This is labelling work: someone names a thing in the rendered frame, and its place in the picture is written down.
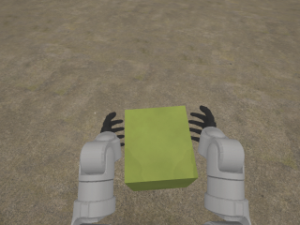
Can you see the right robot hand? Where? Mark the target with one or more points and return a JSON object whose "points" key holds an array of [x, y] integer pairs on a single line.
{"points": [[208, 121]]}

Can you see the left robot hand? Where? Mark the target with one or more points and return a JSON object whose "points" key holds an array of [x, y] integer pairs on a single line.
{"points": [[108, 123]]}

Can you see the robot right forearm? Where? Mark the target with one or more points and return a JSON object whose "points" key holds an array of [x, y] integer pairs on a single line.
{"points": [[225, 167]]}

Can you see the carton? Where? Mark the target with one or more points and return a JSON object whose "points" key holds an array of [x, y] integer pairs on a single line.
{"points": [[158, 149]]}

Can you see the robot left forearm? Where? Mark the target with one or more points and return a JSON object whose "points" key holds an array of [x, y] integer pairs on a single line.
{"points": [[96, 173]]}

